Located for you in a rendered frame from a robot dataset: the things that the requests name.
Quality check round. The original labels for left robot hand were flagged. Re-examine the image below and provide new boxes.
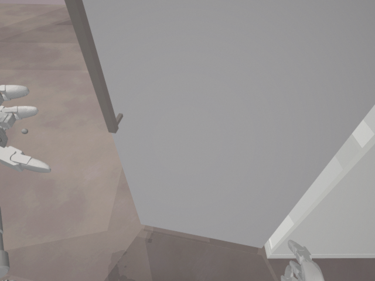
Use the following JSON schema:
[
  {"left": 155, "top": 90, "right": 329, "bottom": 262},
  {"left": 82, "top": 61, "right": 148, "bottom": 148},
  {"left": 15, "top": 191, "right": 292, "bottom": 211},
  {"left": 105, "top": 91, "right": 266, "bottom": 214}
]
[{"left": 0, "top": 85, "right": 51, "bottom": 173}]

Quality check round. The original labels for fridge door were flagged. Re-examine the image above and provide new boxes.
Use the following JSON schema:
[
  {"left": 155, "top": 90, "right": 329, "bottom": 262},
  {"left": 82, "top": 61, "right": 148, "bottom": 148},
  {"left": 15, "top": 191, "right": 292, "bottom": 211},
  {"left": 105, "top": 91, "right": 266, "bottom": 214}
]
[{"left": 82, "top": 0, "right": 375, "bottom": 248}]

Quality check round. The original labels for right robot hand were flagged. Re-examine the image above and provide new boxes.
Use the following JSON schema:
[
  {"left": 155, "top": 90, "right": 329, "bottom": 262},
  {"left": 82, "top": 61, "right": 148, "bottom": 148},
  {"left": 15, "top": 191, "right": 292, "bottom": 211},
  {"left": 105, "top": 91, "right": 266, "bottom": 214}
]
[{"left": 281, "top": 240, "right": 325, "bottom": 281}]

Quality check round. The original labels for handle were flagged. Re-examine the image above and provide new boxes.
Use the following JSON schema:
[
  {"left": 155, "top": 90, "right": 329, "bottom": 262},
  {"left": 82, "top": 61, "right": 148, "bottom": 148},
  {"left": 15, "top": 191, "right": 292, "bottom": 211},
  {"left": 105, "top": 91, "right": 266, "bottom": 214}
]
[{"left": 64, "top": 0, "right": 123, "bottom": 133}]

